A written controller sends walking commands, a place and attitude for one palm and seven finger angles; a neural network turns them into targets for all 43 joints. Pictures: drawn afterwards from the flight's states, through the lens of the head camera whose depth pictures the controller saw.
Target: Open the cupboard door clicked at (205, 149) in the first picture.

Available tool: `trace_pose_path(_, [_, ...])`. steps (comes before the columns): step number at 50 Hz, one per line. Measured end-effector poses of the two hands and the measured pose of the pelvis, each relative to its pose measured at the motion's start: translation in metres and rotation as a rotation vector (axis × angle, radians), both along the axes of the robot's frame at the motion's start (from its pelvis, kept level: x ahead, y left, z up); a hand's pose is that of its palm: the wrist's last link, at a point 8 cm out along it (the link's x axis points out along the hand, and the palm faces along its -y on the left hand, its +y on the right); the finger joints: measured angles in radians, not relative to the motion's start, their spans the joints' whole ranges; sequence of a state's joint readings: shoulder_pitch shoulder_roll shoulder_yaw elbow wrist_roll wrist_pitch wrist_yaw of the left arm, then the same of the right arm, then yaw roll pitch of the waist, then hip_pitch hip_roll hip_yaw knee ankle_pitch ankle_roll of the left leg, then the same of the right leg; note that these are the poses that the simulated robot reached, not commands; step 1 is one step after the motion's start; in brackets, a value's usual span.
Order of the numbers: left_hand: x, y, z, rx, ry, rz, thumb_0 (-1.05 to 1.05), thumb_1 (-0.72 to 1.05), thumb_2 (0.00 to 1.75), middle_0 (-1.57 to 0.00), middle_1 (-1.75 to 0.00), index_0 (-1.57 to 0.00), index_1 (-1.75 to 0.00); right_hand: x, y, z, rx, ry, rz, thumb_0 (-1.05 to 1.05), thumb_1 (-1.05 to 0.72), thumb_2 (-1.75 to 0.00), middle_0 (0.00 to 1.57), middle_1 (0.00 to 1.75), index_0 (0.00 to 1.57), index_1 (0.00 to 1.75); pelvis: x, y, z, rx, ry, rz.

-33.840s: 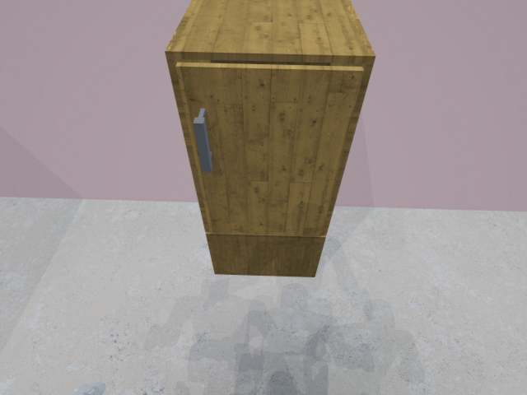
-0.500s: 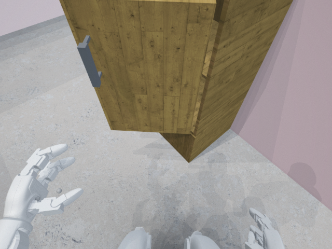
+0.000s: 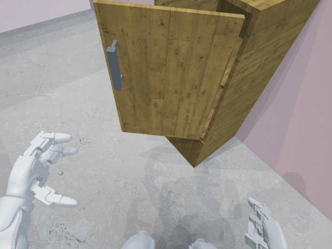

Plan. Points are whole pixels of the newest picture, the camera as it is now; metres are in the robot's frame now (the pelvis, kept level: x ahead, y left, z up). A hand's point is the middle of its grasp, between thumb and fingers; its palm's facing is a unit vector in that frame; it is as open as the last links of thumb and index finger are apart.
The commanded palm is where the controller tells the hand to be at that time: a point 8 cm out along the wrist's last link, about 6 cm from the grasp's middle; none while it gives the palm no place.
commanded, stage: raise the hand with hooked fingers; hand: left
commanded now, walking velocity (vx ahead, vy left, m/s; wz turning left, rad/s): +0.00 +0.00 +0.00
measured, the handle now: (116, 66) +0.61 +0.20 +0.05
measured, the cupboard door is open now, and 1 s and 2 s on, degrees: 46 46 46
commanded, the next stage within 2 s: move the hooked fingers beside the handle in 0.80 s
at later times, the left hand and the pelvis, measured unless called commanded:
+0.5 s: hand (56, 151) +0.30 +0.27 +0.06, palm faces -0.02 -1.00 -0.03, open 14.0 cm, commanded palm +0.27 +0.31 +0.07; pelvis +0.01 +0.00 +0.01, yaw -1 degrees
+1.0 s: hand (64, 151) +0.30 +0.25 +0.06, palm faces +0.01 -1.00 -0.02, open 14.0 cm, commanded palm +0.29 +0.30 +0.07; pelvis +0.01 -0.02 +0.01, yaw +0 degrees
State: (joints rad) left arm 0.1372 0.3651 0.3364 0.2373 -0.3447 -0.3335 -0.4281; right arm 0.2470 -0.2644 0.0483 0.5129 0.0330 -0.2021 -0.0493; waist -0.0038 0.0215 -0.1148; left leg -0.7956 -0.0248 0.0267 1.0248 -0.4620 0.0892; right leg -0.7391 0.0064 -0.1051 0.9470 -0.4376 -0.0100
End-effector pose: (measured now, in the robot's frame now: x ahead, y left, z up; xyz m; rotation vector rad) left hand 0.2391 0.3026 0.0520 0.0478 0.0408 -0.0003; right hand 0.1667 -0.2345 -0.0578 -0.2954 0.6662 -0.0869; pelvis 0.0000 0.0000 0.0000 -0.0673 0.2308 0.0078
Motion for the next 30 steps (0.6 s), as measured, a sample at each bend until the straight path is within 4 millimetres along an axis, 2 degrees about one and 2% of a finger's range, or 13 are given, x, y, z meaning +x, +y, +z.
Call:
trace_pose_path(7, [0.014, 0.016, 0.009, 0.005, -0.001, 0.004, -0.01, -0.47, 0.31, -0.29, -1.18, -0.3, -1.19, -0.002, 0.006, -0.001, 0.002, 0.031, 0.004, 0.01, -0.9, -0.9, 0.21, 0.3, 0.21, 0.3, 0.003, 0.005, 0.004, -0.003, -0.004, 0.001])
trace_pose_path(17, [0.035, 0.03, 0.016, -0.008, 0.002, 0.007, -0.01, -0.49, 0.3, -0.3, -1.2, -0.3, -1.2, -0.02, -0.01, -0.003, -0.029, 0.103, -0.039, 0.01, -0.9, -0.9, 0.21, 0.3, 0.21, 0.3, 0.005, 0.002, 0.008, 0.001, -0.002, -0.004])
trace_pose_path(30, [0.04, 0.013, 0.013, -0.019, 0.0, -0.01, -0.01, -0.5, 0.3, -0.3, -1.2, -0.3, -1.2, -0.029, -0.029, -0.001, -0.035, 0.117, -0.074, 0.01, -0.9, -0.9, 0.21, 0.3, 0.21, 0.3, 0.007, -0.007, 0.008, 0.008, 0.004, -0.015])
